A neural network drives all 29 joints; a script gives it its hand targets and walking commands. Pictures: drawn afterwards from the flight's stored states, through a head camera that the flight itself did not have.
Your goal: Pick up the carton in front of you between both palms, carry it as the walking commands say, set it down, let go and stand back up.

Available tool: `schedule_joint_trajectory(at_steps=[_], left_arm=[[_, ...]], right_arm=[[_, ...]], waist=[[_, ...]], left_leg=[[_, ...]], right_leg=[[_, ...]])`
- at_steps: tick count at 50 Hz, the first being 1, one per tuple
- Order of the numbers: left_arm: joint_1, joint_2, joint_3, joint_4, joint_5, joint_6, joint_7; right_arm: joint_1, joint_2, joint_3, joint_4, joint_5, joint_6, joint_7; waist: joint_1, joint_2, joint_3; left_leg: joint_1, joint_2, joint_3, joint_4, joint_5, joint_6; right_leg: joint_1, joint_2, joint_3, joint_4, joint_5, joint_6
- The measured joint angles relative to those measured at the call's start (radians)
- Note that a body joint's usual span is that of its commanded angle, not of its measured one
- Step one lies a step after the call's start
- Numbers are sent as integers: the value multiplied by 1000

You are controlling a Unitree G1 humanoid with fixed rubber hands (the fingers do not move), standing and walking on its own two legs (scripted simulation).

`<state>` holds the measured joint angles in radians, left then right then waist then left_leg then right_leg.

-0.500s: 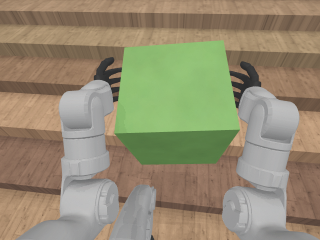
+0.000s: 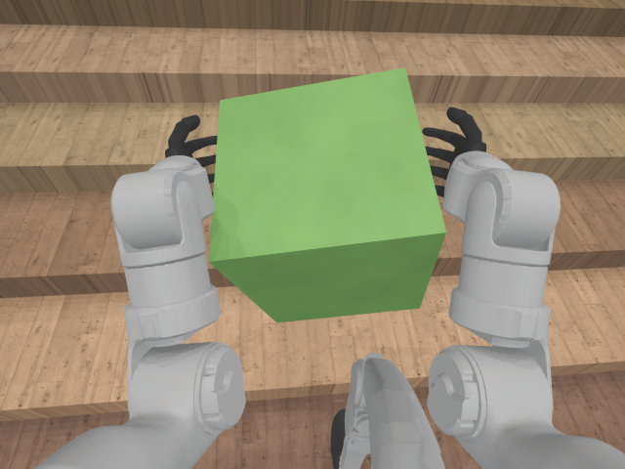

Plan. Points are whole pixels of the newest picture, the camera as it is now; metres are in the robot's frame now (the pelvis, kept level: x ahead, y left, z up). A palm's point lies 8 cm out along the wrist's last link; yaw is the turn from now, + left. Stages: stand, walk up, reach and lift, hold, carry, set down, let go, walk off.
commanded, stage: carry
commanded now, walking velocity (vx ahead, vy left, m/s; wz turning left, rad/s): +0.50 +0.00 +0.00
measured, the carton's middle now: (330, 215) +0.40 -0.02 +0.09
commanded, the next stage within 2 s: none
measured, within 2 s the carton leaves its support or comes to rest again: neither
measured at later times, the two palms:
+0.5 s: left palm out of the picture +0.70 +0.17 +0.32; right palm out of the picture +0.71 -0.12 +0.31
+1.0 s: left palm out of the picture +0.85 +0.16 +0.39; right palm out of the picture +0.85 -0.13 +0.39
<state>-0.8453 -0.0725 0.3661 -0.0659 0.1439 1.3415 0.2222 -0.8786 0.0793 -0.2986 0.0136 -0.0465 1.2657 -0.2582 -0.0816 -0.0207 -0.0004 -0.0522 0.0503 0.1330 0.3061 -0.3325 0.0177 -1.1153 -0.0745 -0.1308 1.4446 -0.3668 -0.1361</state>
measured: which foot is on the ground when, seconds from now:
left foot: down 0.00-0.06, up 0.08-0.48, down 0.50-1.00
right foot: up 0.00-0.02, down 0.04-0.54, up 0.56-0.84, down 0.86-1.00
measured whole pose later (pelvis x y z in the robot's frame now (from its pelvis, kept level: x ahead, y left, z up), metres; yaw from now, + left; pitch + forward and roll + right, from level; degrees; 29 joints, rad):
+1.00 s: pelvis +0.48 +0.01 +0.21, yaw -1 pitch +3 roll +0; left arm -0.89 -0.05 0.37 0.15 0.13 1.33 0.20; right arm -0.88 0.08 -0.32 0.13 -0.10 1.30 -0.23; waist 0.01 0.03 -0.07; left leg -0.36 0.07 0.12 0.58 -0.29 0.01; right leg -0.36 0.04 -0.08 0.54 -0.25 -0.07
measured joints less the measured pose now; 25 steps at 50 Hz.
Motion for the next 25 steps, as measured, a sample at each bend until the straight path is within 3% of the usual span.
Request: schedule_joint_trajectory(at_steps=[2, 3, 4, 5, 7, 9, 12, 15, 19, 22, 25], left_arm=[[-20, 4, -15, 43, -27, 1, 13], [-24, 1, -25, 72, -40, -7, 15], [-28, -2, -37, 100, -47, -14, 23], [-38, 0, -48, 121, -50, -21, 33], [-38, 2, -64, 150, -70, -42, 51], [-16, 2, -71, 162, -91, -52, 61], [3, 8, -79, 150, -118, -61, 63], [-9, 8, -80, 121, -124, -73, 56], [-39, 9, -64, 122, -111, -70, 44], [-47, 23, -51, 127, -100, -39, 36], [-67, 31, -17, 160, -78, -12, 21]], right_arm=[[12, -4, -29, 1, -10, 6, 17], [24, -9, -45, 4, -13, 9, 35], [33, -14, -61, 8, -17, 10, 50], [31, -18, -70, 17, -27, 6, 63], [39, -19, -81, 22, -46, -3, 80], [61, 2, -96, 8, -69, -2, 84], [82, 35, -109, -40, -98, 2, 85], [78, 29, -93, -90, -100, 4, 85], [48, 1, -65, -84, -93, 18, 84], [29, -5, -49, -45, -83, 32, 71], [5, -13, -26, 13, -69, 48, 47]], waist=[[52, 1, -19], [93, 11, -23], [133, 18, -22], [166, 22, -7], [212, 35, 24], [238, 41, 36], [240, 35, 42], [225, 31, 32], [206, 33, -4], [171, 32, -27], [110, 23, -56]], left_leg=[[52, 23, -2, -24, 28, 4], [43, 45, -5, 44, 41, 6], [-9, 70, -18, 189, 66, 7], [-100, 66, -74, 423, 66, -4], [-296, -5, -198, 913, 73, 2], [-448, -60, -226, 1214, 77, 31], [-633, -72, -178, 1354, 53, 66], [-797, -47, -122, 1375, -53, 87], [-1015, -3, -104, 1481, -171, 92], [-1071, 40, -57, 1265, -112, 81], [-959, 21, 5, 903, 30, 97]], right_leg=[[102, 21, -44, -254, 81, -10], [196, 46, -59, -346, 26, -4], [297, 65, -71, -446, 74, -6], [334, 72, -78, -471, 115, -1], [404, 84, -81, -506, 87, 10], [492, 97, -76, -588, 67, 20], [621, 96, -64, -732, 78, 35], [724, 85, -52, -838, 79, 44], [848, 62, -20, -926, 45, 73], [973, 31, 2, -1041, 43, 105], [1052, -7, 6, -1095, 69, 110]])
